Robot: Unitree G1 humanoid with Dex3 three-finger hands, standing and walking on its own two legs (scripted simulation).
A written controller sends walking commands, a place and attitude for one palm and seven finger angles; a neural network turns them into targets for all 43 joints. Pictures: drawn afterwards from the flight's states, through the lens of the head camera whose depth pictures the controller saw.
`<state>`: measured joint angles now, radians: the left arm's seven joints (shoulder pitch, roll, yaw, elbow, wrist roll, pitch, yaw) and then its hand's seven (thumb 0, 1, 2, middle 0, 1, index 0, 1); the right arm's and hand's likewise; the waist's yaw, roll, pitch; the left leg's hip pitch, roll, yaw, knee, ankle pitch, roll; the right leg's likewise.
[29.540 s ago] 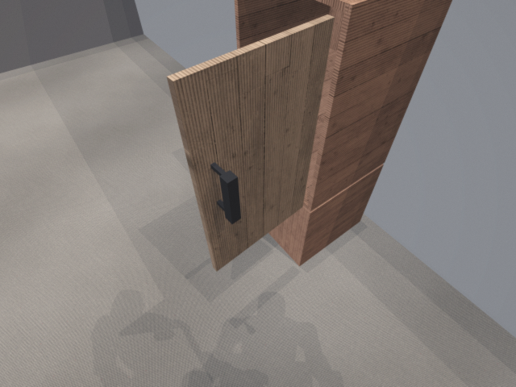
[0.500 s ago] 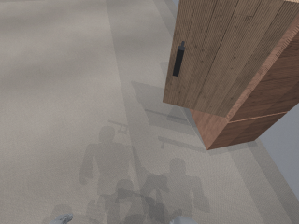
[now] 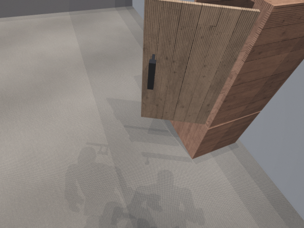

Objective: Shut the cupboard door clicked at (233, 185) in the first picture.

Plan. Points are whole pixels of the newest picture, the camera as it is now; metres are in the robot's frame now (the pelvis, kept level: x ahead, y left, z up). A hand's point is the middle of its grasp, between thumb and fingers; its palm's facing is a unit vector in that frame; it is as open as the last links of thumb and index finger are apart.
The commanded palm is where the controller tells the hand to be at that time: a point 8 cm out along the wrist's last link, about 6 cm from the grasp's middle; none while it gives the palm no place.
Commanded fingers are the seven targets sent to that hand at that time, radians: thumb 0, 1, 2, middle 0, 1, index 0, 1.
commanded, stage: take the last steps up to it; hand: left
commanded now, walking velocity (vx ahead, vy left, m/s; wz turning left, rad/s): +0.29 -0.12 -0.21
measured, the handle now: (151, 71) +0.68 +0.04 +0.00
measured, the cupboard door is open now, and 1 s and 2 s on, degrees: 62 62 62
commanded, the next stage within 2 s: come to a stop and stand still in 0.52 s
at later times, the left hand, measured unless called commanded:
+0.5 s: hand (125, 189) +0.26 +0.10 -0.16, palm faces -0.15 -0.97 -0.19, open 7.4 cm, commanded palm none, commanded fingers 0.00 0.90 0.90 -0.20 -0.30 -0.20 -0.30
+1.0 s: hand (125, 187) +0.27 +0.10 -0.16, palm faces -0.03 -0.97 -0.25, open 7.4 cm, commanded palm none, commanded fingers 0.00 0.90 0.90 -0.20 -0.30 -0.20 -0.30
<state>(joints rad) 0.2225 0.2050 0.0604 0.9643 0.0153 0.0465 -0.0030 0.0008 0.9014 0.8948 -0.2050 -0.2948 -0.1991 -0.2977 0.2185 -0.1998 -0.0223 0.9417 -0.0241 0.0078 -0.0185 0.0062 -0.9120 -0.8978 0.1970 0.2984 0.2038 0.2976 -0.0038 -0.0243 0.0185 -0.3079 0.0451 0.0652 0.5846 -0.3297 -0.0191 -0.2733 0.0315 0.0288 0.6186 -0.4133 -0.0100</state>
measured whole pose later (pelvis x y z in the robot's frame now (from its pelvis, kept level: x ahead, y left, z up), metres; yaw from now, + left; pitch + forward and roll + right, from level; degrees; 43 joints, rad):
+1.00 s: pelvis +0.21 -0.10 +0.01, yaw -5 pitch +1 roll -1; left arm 0.20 0.19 0.05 1.00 0.01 0.05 0.04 0.00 0.91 0.89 -0.20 -0.29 -0.20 -0.30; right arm 0.06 -0.18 -0.03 0.95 -0.02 0.03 -0.04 0.00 -0.91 -0.90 0.20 0.30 0.21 0.30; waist 0.02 0.03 0.12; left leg -0.30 0.06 0.11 0.51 -0.23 0.03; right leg -0.32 0.00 -0.02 0.77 -0.48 0.01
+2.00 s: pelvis +0.20 -0.11 +0.01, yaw -7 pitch +0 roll +2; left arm 0.24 0.16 -0.01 1.10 0.01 0.00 0.03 0.00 0.90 0.90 -0.20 -0.29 -0.20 -0.30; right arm 0.26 -0.20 0.01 1.07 -0.01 -0.02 -0.03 0.01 -0.92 -0.90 0.20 0.30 0.20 0.30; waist 0.00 0.06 0.06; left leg -0.15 -0.02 0.10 0.44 -0.29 0.02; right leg -0.26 -0.05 0.05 0.54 -0.28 0.03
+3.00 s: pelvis +0.14 -0.13 -0.09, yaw -2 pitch +13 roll +1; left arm 0.41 0.16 0.11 0.14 -0.27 -0.57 -0.34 0.00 0.90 0.90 -0.40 -0.51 -0.40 -0.51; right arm 0.11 -0.28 -0.08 0.50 0.02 -0.29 -0.03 0.01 -0.91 -0.90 0.20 0.30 0.20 0.30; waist 0.05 -0.03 -0.14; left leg -0.90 0.01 0.01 1.22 -0.55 -0.02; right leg -0.95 -0.05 -0.04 1.22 -0.51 -0.02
